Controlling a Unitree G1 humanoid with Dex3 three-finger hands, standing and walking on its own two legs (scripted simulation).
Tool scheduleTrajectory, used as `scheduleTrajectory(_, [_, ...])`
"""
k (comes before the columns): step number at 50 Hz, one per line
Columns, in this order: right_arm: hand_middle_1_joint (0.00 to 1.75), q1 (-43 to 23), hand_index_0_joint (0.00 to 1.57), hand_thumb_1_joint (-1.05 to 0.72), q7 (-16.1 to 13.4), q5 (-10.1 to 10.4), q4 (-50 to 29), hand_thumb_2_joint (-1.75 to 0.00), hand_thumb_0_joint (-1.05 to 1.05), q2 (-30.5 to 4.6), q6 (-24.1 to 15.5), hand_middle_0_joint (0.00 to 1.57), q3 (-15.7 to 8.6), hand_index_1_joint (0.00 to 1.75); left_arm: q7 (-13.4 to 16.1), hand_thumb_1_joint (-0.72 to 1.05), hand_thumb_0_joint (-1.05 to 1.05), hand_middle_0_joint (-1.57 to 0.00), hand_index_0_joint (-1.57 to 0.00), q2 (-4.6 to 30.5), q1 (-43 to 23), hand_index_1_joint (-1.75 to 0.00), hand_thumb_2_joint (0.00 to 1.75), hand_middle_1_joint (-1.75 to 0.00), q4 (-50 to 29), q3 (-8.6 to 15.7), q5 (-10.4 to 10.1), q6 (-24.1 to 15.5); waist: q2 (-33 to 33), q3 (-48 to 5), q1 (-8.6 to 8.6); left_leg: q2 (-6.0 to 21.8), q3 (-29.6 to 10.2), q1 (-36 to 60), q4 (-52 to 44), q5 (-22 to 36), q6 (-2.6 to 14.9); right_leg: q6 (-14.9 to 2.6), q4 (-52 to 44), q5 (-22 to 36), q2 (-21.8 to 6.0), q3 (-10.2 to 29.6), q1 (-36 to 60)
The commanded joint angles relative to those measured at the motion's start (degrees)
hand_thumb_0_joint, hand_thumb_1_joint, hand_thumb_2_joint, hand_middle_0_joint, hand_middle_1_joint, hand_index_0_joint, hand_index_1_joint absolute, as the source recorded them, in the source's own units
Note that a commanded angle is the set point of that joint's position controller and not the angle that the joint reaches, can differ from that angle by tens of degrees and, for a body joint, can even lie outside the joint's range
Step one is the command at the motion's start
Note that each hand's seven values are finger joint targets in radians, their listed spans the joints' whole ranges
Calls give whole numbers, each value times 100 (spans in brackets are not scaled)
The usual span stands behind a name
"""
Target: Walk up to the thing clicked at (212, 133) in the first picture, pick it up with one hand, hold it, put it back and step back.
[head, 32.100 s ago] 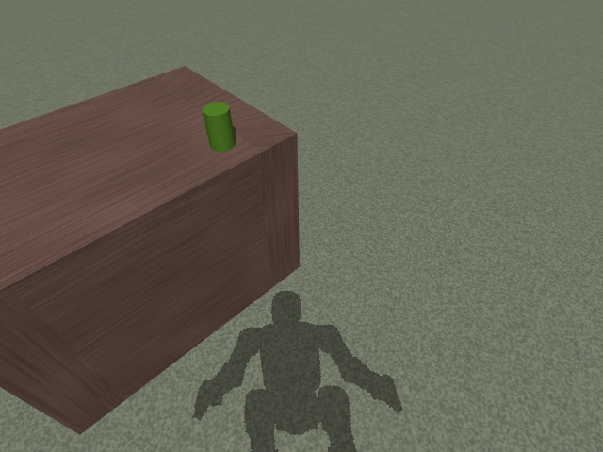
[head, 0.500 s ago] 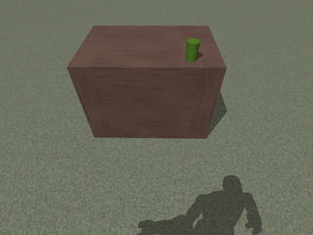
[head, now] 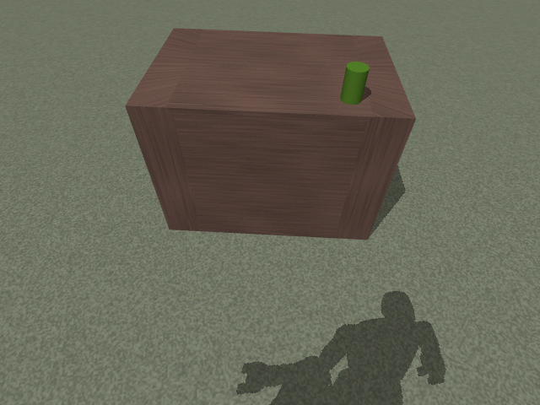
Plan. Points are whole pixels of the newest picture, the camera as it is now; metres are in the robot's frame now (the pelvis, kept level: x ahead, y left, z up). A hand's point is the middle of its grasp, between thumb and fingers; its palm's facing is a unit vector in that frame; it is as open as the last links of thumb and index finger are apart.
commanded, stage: step back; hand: right
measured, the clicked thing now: (354, 83) +1.04 -0.27 -0.06
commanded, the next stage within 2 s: stand in 0.14 s
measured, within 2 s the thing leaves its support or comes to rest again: neither
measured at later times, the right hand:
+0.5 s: hand out of the picture +0.09 -0.26 -0.14, palm faces +0.03 +0.94 -0.33, open 7.4 cm
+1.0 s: hand out of the picture +0.01 -0.26 -0.15, palm faces -0.01 +0.95 -0.32, open 7.4 cm
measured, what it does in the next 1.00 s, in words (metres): stands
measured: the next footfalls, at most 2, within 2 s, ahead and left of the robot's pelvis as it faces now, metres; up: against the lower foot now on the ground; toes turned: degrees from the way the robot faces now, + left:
none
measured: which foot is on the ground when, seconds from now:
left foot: down 0.00-1.00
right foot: down 0.00-1.00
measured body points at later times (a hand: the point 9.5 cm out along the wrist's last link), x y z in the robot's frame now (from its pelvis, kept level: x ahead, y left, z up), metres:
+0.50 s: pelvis -0.02 +0.00 +0.01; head -0.01 +0.00 +0.46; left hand +0.09 +0.29 -0.12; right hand +0.08 -0.30 -0.11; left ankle +0.00 +0.12 -0.73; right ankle -0.03 -0.14 -0.73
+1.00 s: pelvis -0.04 -0.01 +0.01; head -0.02 -0.01 +0.46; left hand +0.02 +0.30 -0.12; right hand +0.01 -0.31 -0.12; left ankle +0.00 +0.12 -0.73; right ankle -0.03 -0.14 -0.73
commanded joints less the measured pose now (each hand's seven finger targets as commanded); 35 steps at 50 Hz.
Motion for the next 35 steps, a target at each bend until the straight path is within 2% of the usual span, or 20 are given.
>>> scheduleTrajectory(1, [30,-151,20,-90,-149,14,-298,-90,0,-1346,-154,20,-325,30,167,90,0,-20,-20,1274,-128,-30,90,-30,-337,263,-10,-117,165,-932,7,547,-318,328,-49,2915,307,-538,136,2812,-564,398,514])
scheduleTrajectory(3, [30,-221,20,-90,-147,31,-282,-90,0,-1350,-144,20,-322,30,179,90,0,-20,-20,1200,-208,-30,90,-30,-346,230,-14,-95,166,-944,11,651,-409,542,-114,3024,416,-468,271,2680,-468,298,280])
scheduleTrajectory(4, [30,-199,20,-90,-153,25,-253,-90,0,-1350,-133,20,-325,30,175,90,0,-20,-20,1177,-377,-30,90,-30,-377,219,-6,-83,173,-883,-42,701,-466,482,-219,2983,427,-452,338,2431,-407,276,238])
scheduleTrajectory(6, [30,-390,20,-90,-156,26,-259,-90,0,-1397,-116,20,-331,30,176,90,0,-20,-20,1139,-401,-30,90,-30,-378,195,1,-61,342,-810,-8,834,-619,565,-398,2640,509,-410,377,2020,-319,216,37])
scheduleTrajectory(7, [30,-459,20,-90,-167,54,-247,-90,0,-1436,-138,20,-237,30,147,90,0,-20,-20,960,-305,-30,90,-30,-212,105,-81,-22,115,-738,49,849,-796,540,-515,3297,411,-325,-76,2534,-471,467,231])
scheduleTrajectory(8, [30,-475,20,-90,-168,70,-257,-90,0,-1441,-130,20,-249,30,147,90,0,-20,-20,1032,-345,-30,90,-30,-224,108,-69,-21,57,-770,6,788,-656,574,-508,3352,320,-311,-232,2802,-530,477,396])
scheduleTrajectory(10, [30,-518,20,-90,-168,89,-178,-90,0,-1335,-120,20,-193,30,144,90,0,-20,-20,1074,-453,-30,90,-30,-178,91,-62,-2,104,-793,-48,683,-508,868,-664,3227,195,-320,-356,2906,-545,482,375])
scheduleTrajectory(11, [30,-536,20,-90,-173,77,-160,-90,0,-1369,-123,20,-185,30,148,90,0,-20,-20,1057,-504,-30,90,-30,-173,88,-63,5,152,-883,-49,710,-509,936,-718,3358,186,-292,-389,2942,-535,463,510])
scheduleTrajectory(12, [30,-645,20,-90,-155,87,-142,-90,0,-1333,-118,20,-164,30,146,90,0,-20,-20,1044,-513,-30,90,-30,-143,69,-56,9,171,-815,-15,700,-507,895,-806,3190,168,-269,-531,2848,-546,452,556])
scheduleTrajectory(14, [30,-654,20,-90,-149,99,-117,-90,0,-1293,-116,20,-149,30,153,90,0,-20,-20,1060,-611,-30,90,-30,-124,68,-49,-4,71,-960,-62,702,-458,1021,-948,3178,149,-253,-662,2908,-584,456,737])
scheduleTrajectory(16, [30,-735,20,-90,-134,107,-89,-90,0,-1257,-106,20,-133,30,143,90,0,-20,-20,1063,-576,-30,90,-30,-72,49,-41,-20,30,-938,-54,690,-422,1136,-1065,2978,144,-225,-886,2909,-607,457,735])
scheduleTrajectory(17, [30,-725,20,-90,-120,112,-60,-90,0,-1227,-98,20,-110,30,140,90,0,-20,-20,1078,-686,-30,90,-30,-60,43,-39,-23,6,-847,-92,676,-419,1034,-1193,2744,115,-221,-969,2696,-610,470,769])
scheduleTrajectory(23, [30,-830,20,-90,-80,83,82,-90,0,-1226,-95,20,-68,30,93,90,0,-20,-20,1054,-748,-30,90,-30,68,34,-34,-27,127,-530,-58,665,-449,875,-1616,1595,55,-201,-1393,1522,-606,534,603])
scheduleTrajectory(25, [30,-804,20,-90,-70,83,117,-90,0,-1269,-108,20,-76,30,80,90,0,-20,-20,1064,-714,-30,90,-30,92,26,-15,-37,132,-587,-77,668,-440,965,-1651,1513,48,-209,-1466,1469,-623,570,535])
scheduleTrajectory(27, [30,-725,20,-90,-62,66,180,-90,0,-1245,-102,20,-53,30,70,90,0,-20,-20,1093,-734,-30,90,-30,131,36,-17,-33,118,-378,-88,634,-465,756,-1804,960,20,-191,-1571,989,-603,584,448])
scheduleTrajectory(30, [30,-721,20,-90,-45,63,199,-90,0,-1277,-109,20,-63,30,56,90,0,-20,-20,1062,-666,-30,90,-30,157,21,-4,-34,141,-407,-68,641,-495,781,-1815,851,33,-202,-1630,826,-598,592,344])
scheduleTrajectory(34, [30,-584,20,-90,-37,41,247,-90,0,-1291,-95,20,-61,30,35,90,0,-20,-20,1101,-561,-30,90,-30,214,29,1,2,125,-129,-66,624,-603,513,-1959,67,31,-215,-1694,33,-541,617,19])
scheduleTrajectory(35, [30,-586,20,-90,-34,49,246,-90,0,-1345,-99,20,-76,30,28,90,0,-20,-20,1075,-516,-30,90,-30,206,22,5,-10,157,-263,-59,641,-590,655,-1890,189,66,-230,-1687,195,-565,640,24])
